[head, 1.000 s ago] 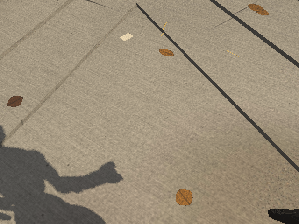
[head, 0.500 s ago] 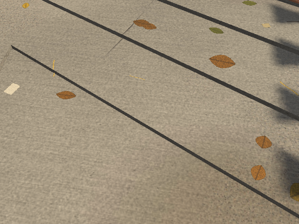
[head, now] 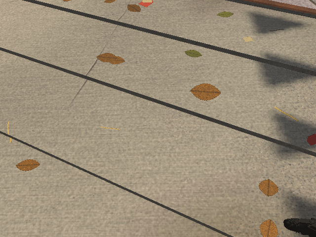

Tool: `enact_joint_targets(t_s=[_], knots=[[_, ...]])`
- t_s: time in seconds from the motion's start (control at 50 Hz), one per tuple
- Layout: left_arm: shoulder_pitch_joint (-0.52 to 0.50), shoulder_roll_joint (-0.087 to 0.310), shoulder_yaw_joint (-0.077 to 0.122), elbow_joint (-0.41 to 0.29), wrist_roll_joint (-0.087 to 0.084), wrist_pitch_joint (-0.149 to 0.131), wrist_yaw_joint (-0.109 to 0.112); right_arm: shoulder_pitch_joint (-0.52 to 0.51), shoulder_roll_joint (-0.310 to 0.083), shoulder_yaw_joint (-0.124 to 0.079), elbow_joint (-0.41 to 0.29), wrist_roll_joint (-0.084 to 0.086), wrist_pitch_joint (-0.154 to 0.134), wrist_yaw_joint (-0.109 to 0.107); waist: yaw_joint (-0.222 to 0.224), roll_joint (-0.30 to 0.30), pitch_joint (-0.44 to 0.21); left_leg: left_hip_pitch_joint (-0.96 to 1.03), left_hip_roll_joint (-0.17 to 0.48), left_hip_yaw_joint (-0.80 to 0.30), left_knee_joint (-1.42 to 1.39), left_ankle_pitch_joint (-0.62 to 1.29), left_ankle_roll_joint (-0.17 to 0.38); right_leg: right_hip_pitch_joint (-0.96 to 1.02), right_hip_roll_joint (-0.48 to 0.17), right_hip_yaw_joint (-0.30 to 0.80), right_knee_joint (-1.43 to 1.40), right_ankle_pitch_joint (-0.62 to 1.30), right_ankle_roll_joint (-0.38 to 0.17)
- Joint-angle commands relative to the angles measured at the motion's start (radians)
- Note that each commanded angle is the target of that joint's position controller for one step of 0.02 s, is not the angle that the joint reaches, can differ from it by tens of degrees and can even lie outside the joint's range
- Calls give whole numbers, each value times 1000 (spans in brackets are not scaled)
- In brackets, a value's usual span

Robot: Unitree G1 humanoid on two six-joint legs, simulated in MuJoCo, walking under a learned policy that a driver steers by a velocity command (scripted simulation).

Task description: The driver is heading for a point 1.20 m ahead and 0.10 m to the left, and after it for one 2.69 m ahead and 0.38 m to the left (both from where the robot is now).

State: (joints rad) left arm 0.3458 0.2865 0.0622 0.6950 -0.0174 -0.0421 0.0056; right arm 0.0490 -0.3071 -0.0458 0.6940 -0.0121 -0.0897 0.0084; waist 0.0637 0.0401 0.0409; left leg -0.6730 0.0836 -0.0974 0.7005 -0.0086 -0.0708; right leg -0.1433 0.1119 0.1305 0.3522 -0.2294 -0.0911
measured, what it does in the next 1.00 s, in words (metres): climbs: left foot, then right foot 0.04 m higher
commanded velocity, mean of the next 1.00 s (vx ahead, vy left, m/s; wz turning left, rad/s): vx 0.50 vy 0.00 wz -0.15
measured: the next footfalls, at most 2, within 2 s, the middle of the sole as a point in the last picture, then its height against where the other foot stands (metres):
left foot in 0.16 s outside the picture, level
right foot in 0.60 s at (220, 222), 0.04 m higher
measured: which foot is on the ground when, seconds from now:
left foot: up 0.00-0.14, down 0.16-0.66, up 0.68-1.00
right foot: down 0.00-0.18, up 0.20-0.58, down 0.60-1.00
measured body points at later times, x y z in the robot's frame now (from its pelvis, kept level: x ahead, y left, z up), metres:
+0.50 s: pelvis +0.28 +0.04 +0.00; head +0.31 +0.04 +0.45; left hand +0.51 +0.25 -0.09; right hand +0.25 -0.24 -0.12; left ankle +0.24 +0.15 -0.75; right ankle +0.41 -0.14 -0.69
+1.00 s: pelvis +0.52 -0.02 +0.02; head +0.53 -0.01 +0.47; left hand +0.59 +0.26 -0.10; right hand +0.68 -0.29 -0.06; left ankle +0.64 +0.10 -0.69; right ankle +0.47 -0.14 -0.72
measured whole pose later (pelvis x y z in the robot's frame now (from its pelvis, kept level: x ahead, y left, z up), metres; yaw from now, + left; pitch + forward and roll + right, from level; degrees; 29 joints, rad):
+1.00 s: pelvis +0.52 -0.02 +0.02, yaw -6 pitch +1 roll -3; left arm 0.33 0.28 0.07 0.83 -0.01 -0.07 -0.01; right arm 0.09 -0.30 -0.03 0.77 0.01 -0.03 0.03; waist 0.06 0.03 0.00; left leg -0.53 0.09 0.00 0.70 -0.17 -0.01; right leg -0.09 0.03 -0.07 0.30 -0.35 -0.05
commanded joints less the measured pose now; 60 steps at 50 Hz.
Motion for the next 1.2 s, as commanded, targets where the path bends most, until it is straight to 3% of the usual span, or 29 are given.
enact_joint_targets(t_s=[0.02,0.12,0.14,0.16,0.18,0.2,0.22,0.26,0.28,0.34,0.42,0.56,0.6,0.64,0.66,0.68,0.7,0.74,0.78,0.82,0.92,1.04,1.06,1.08,1.1,1.12,1.14,1.16,1.2], knots=[[14,182,52,-42,-8,-9,12,-116,-60,-10,-90,13,-21,11,11,-117,-28,153,-71,42,-131,108,1,-90,-207,173,-82,177,-127],[27,154,45,-8,-2,3,17,-45,-104,-31,-78,14,-39,24,-28,-172,-41,236,-73,43,-219,-23,73,56,-269,261,54,254,-93],[17,135,38,-10,0,5,15,37,-120,-44,-56,7,-43,18,-72,-169,-79,356,-87,70,-261,-23,104,56,-229,239,136,368,-71],[12,94,21,-21,10,3,10,160,-156,-56,-42,-9,-48,13,-129,-135,-198,579,2,-2,-225,0,161,-10,-181,191,329,362,-39],[129,42,2,-29,3,-6,11,296,-242,-79,-21,-24,-44,9,-125,81,-364,956,212,-344,-224,-64,311,-306,-53,81,671,91,39],[182,62,-2,-18,-13,-15,11,364,-216,-81,25,9,-32,22,-124,277,-396,1053,322,-688,-369,-333,389,-529,-11,49,886,-345,73],[86,147,17,-19,-23,-18,9,320,-141,-59,14,28,-29,21,-147,136,-244,944,294,-636,-410,-503,347,-622,-67,84,961,-297,72],[-89,146,17,-62,-1,-21,6,218,-91,-38,4,10,-14,16,-127,12,-54,681,209,-388,-452,-370,300,-615,-139,8,902,-169,69],[-101,131,19,-66,10,-23,3,194,-71,-29,6,2,-15,14,-99,22,-29,608,175,-320,-474,-283,290,-577,-176,-1,836,-124,68],[-69,72,6,-51,8,-21,-4,196,-72,-26,22,9,-22,12,-69,67,-40,534,129,-194,-523,-101,296,-501,-203,-46,726,-78,79],[-178,35,-15,-80,18,-28,-9,230,-122,-37,49,21,-15,5,-96,38,-33,536,118,-78,-555,31,300,-501,-212,-84,498,87,103],[-369,40,-21,-140,3,-38,-37,348,-165,-39,105,37,25,3,-152,49,6,601,155,-46,-531,35,262,-409,-146,-157,246,116,82],[-320,64,-8,-133,3,-42,-40,330,-175,-39,112,42,36,-4,-95,67,-16,623,159,-24,-465,188,233,-300,-117,-177,177,114,48],[-165,135,33,-85,20,-44,-37,392,-96,-8,107,45,30,-9,-21,-9,-221,437,66,82,-155,487,137,167,-130,-104,194,124,-36],[19,164,58,-41,17,-31,-29,350,-111,-2,93,36,17,-12,80,-57,-344,254,11,127,101,310,82,406,-250,83,144,-10,-101],[154,192,64,9,11,-16,-16,319,-72,11,68,24,5,-4,112,-238,-426,70,-62,90,380,-315,67,559,-419,350,51,-85,-174],[102,173,47,1,18,-19,-11,288,-92,2,54,30,-9,8,84,-203,-370,-9,-41,-10,502,-481,84,490,-449,417,1,-75,-179],[-39,114,28,-12,25,-31,-12,176,-111,-9,27,41,-14,13,27,-96,-165,-21,20,23,435,-399,100,247,-375,245,-49,66,-138],[-119,59,14,-12,25,-40,-23,200,-83,-13,44,38,9,7,-42,-125,-105,64,40,32,382,-363,89,73,-330,168,-107,78,-130],[-149,65,16,-10,13,-48,-26,238,-45,-5,62,33,32,12,-86,-146,-70,129,33,54,338,-317,67,-50,-317,119,-166,51,-146],[-169,148,41,13,6,-49,-10,126,-29,12,52,21,48,21,-99,-154,-56,236,11,86,19,-148,49,-122,-299,-10,-191,63,-106],[-208,145,44,55,2,-42,-8,220,-97,-27,106,22,69,26,-171,-108,-56,450,-11,161,-46,-180,108,-101,-329,-160,-55,-4,-40],[-205,111,34,59,15,-37,-3,355,-124,-50,162,18,70,24,-216,-38,-94,584,-54,171,-90,-250,124,-135,-263,-223,165,76,-18],[-219,66,19,42,38,-34,2,456,-185,-70,197,14,68,23,-243,161,-44,654,27,-10,-227,-303,170,-301,-171,-265,539,-113,33],[-126,4,0,-17,32,-50,-2,360,-283,-70,147,9,52,26,-102,361,-21,724,193,-566,-457,-529,344,-627,-49,-177,792,-307,75],[-121,65,5,-14,-8,-73,-11,288,-223,-57,101,9,33,33,-103,259,-40,701,267,-717,-576,-706,411,-709,-102,-68,910,-288,57],[-176,120,17,-24,-31,-84,-18,251,-155,-40,87,9,17,36,-97,144,6,628,253,-621,-561,-671,384,-711,-154,-49,887,-196,36],[-187,117,19,-13,-12,-85,-13,230,-130,-34,85,13,8,36,-84,77,-5,597,211,-510,-528,-554,346,-667,-190,-51,845,-135,38],[-221,113,24,-13,24,-78,-6,223,-105,-25,82,14,4,24,-73,58,-20,550,139,-365,-523,-355,305,-581,-212,-46,708,-37,56]])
